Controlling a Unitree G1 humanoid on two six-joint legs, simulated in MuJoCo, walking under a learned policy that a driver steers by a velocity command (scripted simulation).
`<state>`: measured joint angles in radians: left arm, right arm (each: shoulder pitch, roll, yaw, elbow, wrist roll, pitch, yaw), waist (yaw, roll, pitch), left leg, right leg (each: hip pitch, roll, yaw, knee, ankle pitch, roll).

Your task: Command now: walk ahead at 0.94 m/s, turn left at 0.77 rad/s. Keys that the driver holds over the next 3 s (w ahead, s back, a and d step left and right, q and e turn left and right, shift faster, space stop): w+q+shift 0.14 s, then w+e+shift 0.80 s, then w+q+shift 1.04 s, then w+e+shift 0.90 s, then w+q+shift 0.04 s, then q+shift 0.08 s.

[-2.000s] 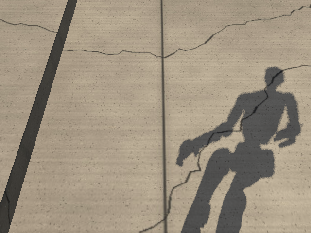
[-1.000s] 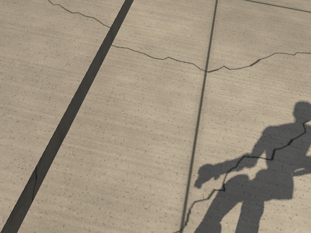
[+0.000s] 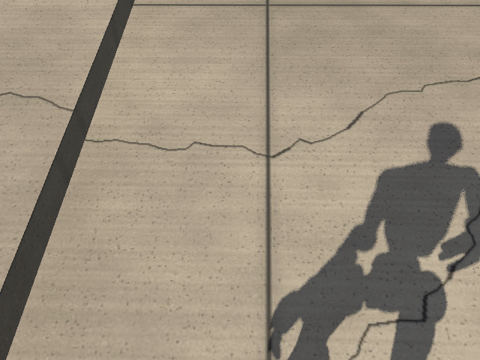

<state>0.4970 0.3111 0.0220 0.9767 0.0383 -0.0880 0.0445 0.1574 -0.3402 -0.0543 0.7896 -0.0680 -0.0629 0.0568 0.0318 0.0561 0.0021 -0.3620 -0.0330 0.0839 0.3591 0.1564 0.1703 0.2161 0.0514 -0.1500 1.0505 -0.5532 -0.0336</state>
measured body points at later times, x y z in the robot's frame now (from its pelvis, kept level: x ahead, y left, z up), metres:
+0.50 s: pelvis +0.52 -0.02 -0.02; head +0.53 -0.02 +0.43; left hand +0.47 +0.26 -0.15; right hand +0.70 -0.26 -0.13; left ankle +0.43 +0.11 -0.65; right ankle +0.56 -0.07 -0.75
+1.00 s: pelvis +1.00 +0.00 -0.01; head +1.02 -0.02 +0.44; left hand +1.26 +0.22 -0.10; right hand +0.92 -0.29 -0.13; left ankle +0.99 +0.13 -0.75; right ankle +0.96 -0.09 -0.65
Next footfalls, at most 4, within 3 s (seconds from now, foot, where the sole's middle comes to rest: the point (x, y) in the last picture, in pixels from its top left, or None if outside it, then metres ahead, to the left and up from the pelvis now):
0.34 right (284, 320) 0.60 -0.06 -0.79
0.78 left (229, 201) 1.02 0.12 -0.79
1.20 right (324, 142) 1.32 -0.24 -0.79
1.64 left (299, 69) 1.78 -0.16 -0.79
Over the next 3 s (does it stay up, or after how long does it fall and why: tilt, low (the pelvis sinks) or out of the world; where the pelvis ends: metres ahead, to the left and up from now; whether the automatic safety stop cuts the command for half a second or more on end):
stays up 2.79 -0.08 -0.04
